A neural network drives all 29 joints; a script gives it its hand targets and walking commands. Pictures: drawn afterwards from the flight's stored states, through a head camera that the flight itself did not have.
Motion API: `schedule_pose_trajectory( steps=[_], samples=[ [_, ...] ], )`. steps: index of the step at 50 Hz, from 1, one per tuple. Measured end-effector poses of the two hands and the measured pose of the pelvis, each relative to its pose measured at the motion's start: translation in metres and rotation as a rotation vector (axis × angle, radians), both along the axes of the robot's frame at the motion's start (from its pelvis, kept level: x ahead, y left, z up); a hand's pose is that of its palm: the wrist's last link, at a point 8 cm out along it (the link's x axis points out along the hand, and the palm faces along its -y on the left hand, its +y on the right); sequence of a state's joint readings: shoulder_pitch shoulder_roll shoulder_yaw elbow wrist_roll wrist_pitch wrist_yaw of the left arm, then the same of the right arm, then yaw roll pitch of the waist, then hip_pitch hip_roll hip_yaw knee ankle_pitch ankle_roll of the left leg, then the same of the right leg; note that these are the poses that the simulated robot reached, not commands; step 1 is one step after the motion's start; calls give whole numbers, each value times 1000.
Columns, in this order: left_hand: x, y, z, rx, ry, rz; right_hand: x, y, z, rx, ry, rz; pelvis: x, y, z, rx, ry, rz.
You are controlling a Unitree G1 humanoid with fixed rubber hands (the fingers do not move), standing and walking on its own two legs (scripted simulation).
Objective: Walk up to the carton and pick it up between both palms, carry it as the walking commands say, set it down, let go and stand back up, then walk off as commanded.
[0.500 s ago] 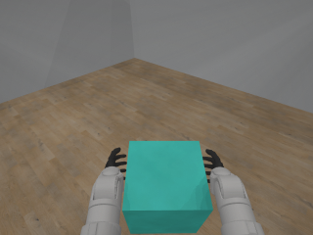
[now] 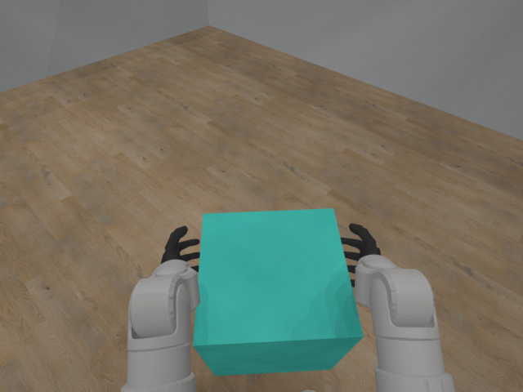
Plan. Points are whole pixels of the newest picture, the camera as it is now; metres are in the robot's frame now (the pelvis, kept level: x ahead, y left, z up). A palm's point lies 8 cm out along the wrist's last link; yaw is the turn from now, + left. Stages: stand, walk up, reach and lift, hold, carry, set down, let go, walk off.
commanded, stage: carry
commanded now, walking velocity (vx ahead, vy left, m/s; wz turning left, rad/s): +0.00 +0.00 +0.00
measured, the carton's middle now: (271, 296) +0.29 +0.00 -0.02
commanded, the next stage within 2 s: none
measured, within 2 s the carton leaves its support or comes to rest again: neither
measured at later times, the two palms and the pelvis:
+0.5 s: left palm (217, 348) +0.18 +0.08 +0.09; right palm (458, 359) +0.16 -0.20 +0.09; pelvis -0.11 -0.05 -0.01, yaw -1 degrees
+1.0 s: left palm out of the picture +0.06 +0.07 +0.10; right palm out of the picture +0.06 -0.21 +0.08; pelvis -0.22 -0.07 +0.00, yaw +0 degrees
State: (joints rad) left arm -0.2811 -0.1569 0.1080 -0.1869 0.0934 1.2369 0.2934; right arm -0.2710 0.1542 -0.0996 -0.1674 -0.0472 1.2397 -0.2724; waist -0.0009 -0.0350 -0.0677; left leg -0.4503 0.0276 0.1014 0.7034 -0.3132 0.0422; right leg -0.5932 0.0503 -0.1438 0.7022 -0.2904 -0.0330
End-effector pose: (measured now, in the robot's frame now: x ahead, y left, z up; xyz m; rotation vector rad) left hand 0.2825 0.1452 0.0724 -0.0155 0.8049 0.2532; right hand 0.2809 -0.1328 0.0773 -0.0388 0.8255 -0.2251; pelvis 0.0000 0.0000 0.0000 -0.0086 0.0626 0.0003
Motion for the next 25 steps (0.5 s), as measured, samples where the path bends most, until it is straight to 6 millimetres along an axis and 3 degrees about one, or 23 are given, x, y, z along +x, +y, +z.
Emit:
schedule_pose_trajectory(
  steps=[5,10,16,25],
  samples=[
    [-25,-9,16,20,-10,38,-16,-9,8,18,-10,38,-18,-16,3,-8,-9,9],
    [-41,-31,25,28,-41,41,-35,-31,11,39,-40,26,-40,-35,-2,-6,-27,9],
    [-64,-53,24,26,-31,-4,-71,-52,11,29,-31,-18,-65,-45,-3,11,-38,21],
    [-105,-68,15,22,-29,-72,-123,-67,12,9,-29,-78,-108,-49,-8,5,-66,-17]
  ],
)
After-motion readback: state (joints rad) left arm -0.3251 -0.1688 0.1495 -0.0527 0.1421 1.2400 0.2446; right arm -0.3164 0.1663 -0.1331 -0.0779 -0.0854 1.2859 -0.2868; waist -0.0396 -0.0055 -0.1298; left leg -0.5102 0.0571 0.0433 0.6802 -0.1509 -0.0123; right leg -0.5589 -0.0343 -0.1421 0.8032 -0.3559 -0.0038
